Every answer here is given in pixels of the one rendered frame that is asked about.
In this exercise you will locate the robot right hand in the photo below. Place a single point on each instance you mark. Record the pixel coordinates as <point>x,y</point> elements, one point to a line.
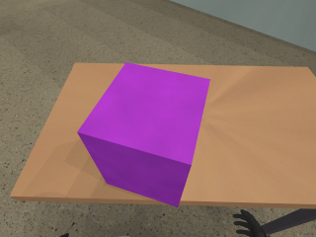
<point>255,229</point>

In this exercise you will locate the carton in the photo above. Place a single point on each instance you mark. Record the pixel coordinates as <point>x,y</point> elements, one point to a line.
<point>142,134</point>

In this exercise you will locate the table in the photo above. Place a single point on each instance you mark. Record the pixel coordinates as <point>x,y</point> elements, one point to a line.
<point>256,144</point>

